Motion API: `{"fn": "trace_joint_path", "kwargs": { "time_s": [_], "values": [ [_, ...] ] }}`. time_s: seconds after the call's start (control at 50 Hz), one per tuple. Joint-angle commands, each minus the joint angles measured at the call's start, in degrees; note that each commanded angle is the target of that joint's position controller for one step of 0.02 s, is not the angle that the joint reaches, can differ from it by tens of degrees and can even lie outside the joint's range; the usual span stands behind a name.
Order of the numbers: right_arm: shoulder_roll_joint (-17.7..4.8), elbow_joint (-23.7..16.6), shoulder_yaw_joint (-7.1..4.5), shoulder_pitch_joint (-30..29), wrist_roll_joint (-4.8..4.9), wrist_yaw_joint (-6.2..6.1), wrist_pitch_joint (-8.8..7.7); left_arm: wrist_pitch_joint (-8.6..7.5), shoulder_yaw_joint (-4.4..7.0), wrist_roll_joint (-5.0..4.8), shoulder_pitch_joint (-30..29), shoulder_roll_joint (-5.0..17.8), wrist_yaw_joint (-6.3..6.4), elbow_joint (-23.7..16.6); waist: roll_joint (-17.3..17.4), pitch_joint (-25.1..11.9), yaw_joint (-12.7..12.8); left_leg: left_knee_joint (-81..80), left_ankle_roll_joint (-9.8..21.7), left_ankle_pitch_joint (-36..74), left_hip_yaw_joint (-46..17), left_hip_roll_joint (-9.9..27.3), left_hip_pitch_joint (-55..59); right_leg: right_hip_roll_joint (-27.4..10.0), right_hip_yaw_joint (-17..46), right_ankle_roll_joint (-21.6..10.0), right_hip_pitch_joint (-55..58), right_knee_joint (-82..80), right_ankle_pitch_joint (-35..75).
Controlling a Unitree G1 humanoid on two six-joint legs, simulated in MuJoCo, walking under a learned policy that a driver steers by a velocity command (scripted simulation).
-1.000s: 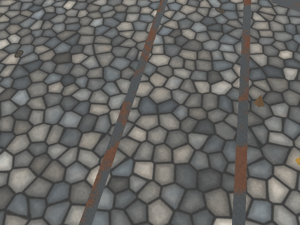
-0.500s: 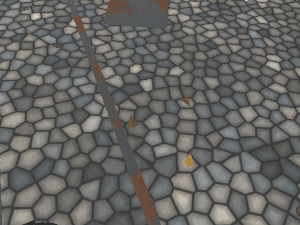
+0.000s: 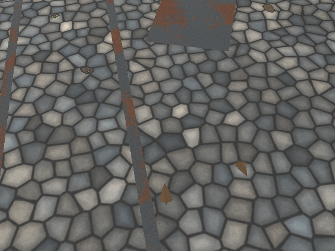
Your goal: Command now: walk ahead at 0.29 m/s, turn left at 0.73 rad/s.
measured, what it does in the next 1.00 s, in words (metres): walks ahead, turning left: left foot, then right foot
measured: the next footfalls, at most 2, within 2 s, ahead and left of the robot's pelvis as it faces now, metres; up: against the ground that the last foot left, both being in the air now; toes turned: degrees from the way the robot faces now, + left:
left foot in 0.02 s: +0.22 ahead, +0.01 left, +0.00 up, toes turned +3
right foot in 0.54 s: +0.35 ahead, -0.14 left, +0.00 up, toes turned +41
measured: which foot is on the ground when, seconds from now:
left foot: up 0.00-0.00, down 0.02-0.54, up 0.56-1.00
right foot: up 0.00-0.52, down 0.54-1.00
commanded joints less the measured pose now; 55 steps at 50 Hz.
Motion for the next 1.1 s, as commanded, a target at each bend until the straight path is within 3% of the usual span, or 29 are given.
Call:
{"fn": "trace_joint_path", "kwargs": {
  "time_s": [0.02, 0.04, 0.06, 0.08, 0.1, 0.12, 0.16, 0.18, 0.24, 0.3, 0.36, 0.42, 0.46, 0.5, 0.52, 0.54, 0.56, 0.58, 0.6, 0.62, 0.64, 0.68, 0.72, 0.78, 0.82, 0.88, 0.98, 1.1],
  "values": [
    [-10.59, 6.68, -4.61, 31.12, 0.98, -2.58, 1.24, 0.20, 2.33, -0.93, -18.03, 6.56, -0.55, -6.95, 4.21, -10.19, -18.53, -10.13, 8.39, 14.55, -9.00, 2.56, 41.78, 0.40, 3.04, 3.63, -29.53, 49.87, -0.02],
    [-13.69, 5.10, -4.59, 23.89, 1.28, -3.15, 1.04, 1.02, 0.82, 1.61, -11.49, 1.50, -0.80, -9.99, 8.21, -5.07, -7.54, -0.24, 10.68, 55.64, -21.22, 7.62, 37.53, 4.72, 8.56, 3.99, -40.32, 65.37, -14.05],
    [-15.18, 1.65, -4.91, 19.33, 0.88, -3.04, 0.43, 1.59, 0.14, 1.94, 0.30, 1.91, -0.63, -11.40, 6.12, -18.51, -1.38, -6.31, 19.39, 56.75, -38.46, 17.14, 45.82, 3.29, 19.51, 3.88, -43.61, 66.33, -9.64],
    [-14.18, -2.51, -5.30, 11.33, 1.16, -3.49, 1.10, 1.95, -0.47, 2.79, 2.27, 4.62, -0.44, -11.09, 1.54, -19.64, 0.74, -14.48, 21.37, 28.06, -48.25, 19.68, 40.65, 1.02, 22.92, 3.09, -43.83, 62.35, -5.91],
    [-10.37, -4.45, -4.52, 6.78, 1.66, -3.78, 1.82, 2.66, 0.39, 3.89, -1.36, 8.33, -0.23, -10.39, -6.07, -13.10, 1.57, -18.39, 19.60, 8.24, -47.28, 16.86, 32.08, -1.11, 22.90, 3.23, -43.62, 57.37, -4.75],
    [-8.54, -4.60, -3.83, 5.19, 1.68, -3.73, 1.96, 3.48, 0.89, 4.45, -4.98, 9.44, -0.08, -11.02, -9.40, -10.20, 1.93, -20.30, 17.71, 0.95, -44.68, 14.46, 26.00, -2.40, 23.00, 3.82, -42.41, 51.57, -4.79],
    [-9.08, -3.62, -3.87, 7.26, 1.66, -3.59, 1.33, 5.83, 0.72, 4.04, -8.43, 9.32, 0.52, -12.16, -9.43, -7.83, 1.39, -19.42, 14.44, 10.54, -37.61, 11.18, 17.80, -4.22, 22.13, 5.38, -36.43, 40.23, -3.40],
    [-10.01, -3.16, -4.15, 8.11, 1.35, -3.47, 1.16, 6.54, 0.25, 3.67, -9.12, 7.92, 0.76, -12.42, -8.94, -8.78, 1.08, -17.84, 12.85, 15.15, -34.84, 8.99, 16.27, -4.23, 21.54, 5.87, -34.17, 36.69, -1.76],
    [-11.42, -3.63, -4.94, 8.45, 1.22, -3.70, 1.68, 7.17, -0.39, 2.65, -11.38, 6.54, 0.82, -13.77, -4.41, -13.20, -0.42, -14.66, 7.98, 14.12, -33.67, 5.56, 19.74, -3.95, 21.99, 6.08, -34.78, 28.38, 3.92],
    [-12.00, -4.70, -5.65, 7.87, 1.83, -4.00, 3.16, 7.77, -0.29, 2.46, -15.73, 7.14, 0.65, -15.11, -0.03, -12.84, -2.43, -15.39, 4.12, -3.42, -37.07, 3.25, 22.81, -2.90, 23.30, 5.93, -37.52, 22.53, 7.02],
    [-12.27, -5.58, -6.19, 7.73, 1.41, -3.91, 4.13, 7.29, -0.23, 2.24, -18.95, 7.65, 0.50, -15.63, 3.01, -10.04, -4.10, -15.54, 3.90, -12.51, -41.33, 2.72, 25.20, -1.58, 24.46, 5.30, -39.03, 16.73, 6.29],
    [-12.74, -6.39, -6.55, 6.97, 0.73, -3.52, 4.27, 5.89, -0.10, 1.66, -19.54, 8.58, 0.52, -15.53, 4.87, -9.25, -4.52, -12.94, 4.23, -6.86, -44.49, 3.31, 26.76, 0.18, 25.13, 3.83, -36.38, 10.97, 4.32],
    [-13.04, -7.17, -6.61, 5.11, 0.58, -3.22, 4.27, 5.08, 0.11, 1.21, -17.72, 9.46, 0.55, -15.02, 5.96, -9.34, -3.48, -11.27, 3.35, -1.73, -46.38, 3.27, 25.53, 1.28, 25.28, 2.79, -31.03, 5.48, 3.37],
    [-12.79, -8.25, -6.39, 1.84, 0.88, -3.09, 4.23, 4.57, 0.54, 1.08, -13.67, 10.48, 0.93, -13.89, 6.92, -8.82, -0.76, -10.20, 0.33, -4.33, -47.40, 1.36, 21.01, 1.54, 24.72, 2.34, -21.52, -5.26, 5.94],
    [-12.19, -8.66, -6.08, 0.64, 1.53, -3.19, 4.08, 4.18, 0.88, 1.49, -11.33, 11.31, 1.39, -13.24, 5.00, -8.53, 1.00, -7.36, -2.26, -12.08, -45.59, -1.18, 16.84, -0.83, 25.23, 2.01, -14.77, -14.34, 11.27],
    [-7.93, -8.58, -5.01, 5.22, 1.85, -3.35, 3.83, 4.16, 1.56, 2.00, -12.58, 14.68, 1.96, -13.74, -5.57, -10.98, -2.04, 2.01, -5.28, -34.40, -37.00, -6.45, 11.64, -12.81, 34.46, -0.61, -7.47, -19.25, 10.12],
    [-7.22, -9.43, -4.74, 7.56, 1.70, -3.73, 3.89, 4.99, 1.94, 2.01, -14.24, 18.75, 1.84, -16.21, -13.18, -11.91, -2.53, 14.93, -7.13, -46.09, -23.43, -12.92, 2.21, -25.56, 49.39, -6.21, -4.70, -20.25, 10.81],
    [-13.55, -9.66, -5.89, 5.47, -0.44, -3.43, 3.90, 5.68, 1.98, 2.45, -11.97, 16.98, 1.36, -14.39, -12.40, -11.36, -1.50, 22.30, -8.00, -42.13, -20.18, -7.93, 0.38, -26.19, 49.29, -10.48, -8.16, -19.19, 18.19],
    [-14.65, -9.00, -6.38, 4.46, -0.74, -2.95, 4.16, 6.08, 1.18, 2.03, -12.68, 13.25, 1.08, -14.43, -9.39, -9.29, -1.77, 26.03, -8.24, -37.65, -19.27, -4.74, 0.79, -22.85, 41.64, -9.91, -10.00, -17.75, 20.84],
    [-13.83, -8.15, -6.24, 4.63, -0.47, -2.24, 4.73, 6.34, 0.83, 1.96, -14.14, 11.74, 0.81, -14.59, -8.31, -6.83, -1.96, 29.19, -8.47, -33.77, -18.53, -3.75, 1.51, -18.18, 33.71, -8.41, -12.90, -16.91, 22.18],
    [-12.91, -7.67, -6.00, 5.85, 0.11, -1.48, 5.27, 6.58, 0.76, 2.30, -15.20, 11.71, 0.87, -15.12, -9.72, -7.06, -2.67, 32.83, -8.87, -31.42, -17.05, -3.45, 1.80, -15.48, 29.01, -7.38, -13.32, -16.24, 24.00],
    [-12.38, -7.70, -5.43, 5.86, 1.08, -0.60, 5.87, 6.57, 0.73, 2.61, -13.77, 11.34, 0.93, -15.29, -10.68, -7.43, -1.99, 36.52, -9.68, -29.90, -14.24, -2.17, 1.20, -14.52, 23.43, -7.91, -12.80, -15.11, 31.80],
    [-11.57, -8.75, -4.83, 2.93, 1.30, -0.40, 6.10, 6.40, 1.12, 2.72, -10.93, 11.44, 0.66, -14.82, -10.80, -7.33, -0.35, 34.85, -10.23, -29.16, -12.52, -0.50, -0.76, -15.30, 21.14, -8.32, -10.04, -14.89, 32.69],
    [-12.02, -11.05, -4.45, -2.67, 0.50, 1.28, 6.29, 5.86, 2.63, 2.84, -5.00, 14.14, -0.16, -13.21, -14.16, -7.49, 3.17, 29.90, -9.59, -26.61, -11.19, 2.99, -6.03, -18.33, 25.02, -7.26, -4.84, -22.72, -3.28],
    [-11.77, -11.85, -4.37, -5.52, 0.37, 2.25, 6.14, 5.13, 3.45, 2.77, -3.20, 15.36, -0.35, -12.49, -12.89, -5.99, 3.99, 27.83, -9.14, -25.73, -11.03, 4.30, -8.99, -20.61, 26.29, -6.67, -3.02, -25.68, -12.67],
    [-9.73, -12.65, -3.88, -8.67, 0.18, 2.86, 5.67, 3.79, 4.08, 2.78, -0.45, 15.36, -0.54, -11.04, -9.86, -4.52, 4.62, 25.88, -7.98, -24.37, -10.52, 5.91, -11.92, -22.87, 24.03, -6.02, -0.81, -27.24, -14.85],
    [-7.21, -14.88, -2.95, -13.84, 0.41, 3.39, 4.95, 2.19, 4.51, 3.08, 3.33, 14.60, -1.08, -8.52, -8.56, -2.42, 5.61, 22.92, -5.99, -22.38, -9.30, 8.10, -14.33, -25.34, 17.36, -5.59, 0.29, -27.76, -12.56],
    [-6.05, -17.38, -1.39, -19.69, -0.17, 4.09, 4.08, 1.73, 4.46, 4.02, 6.76, 14.49, -1.09, -4.72, -7.94, 2.15, 5.58, 15.38, -2.00, -24.04, -7.03, 9.33, -11.46, -26.15, 7.47, -4.60, -1.42, -28.91, -7.74]
  ]
}}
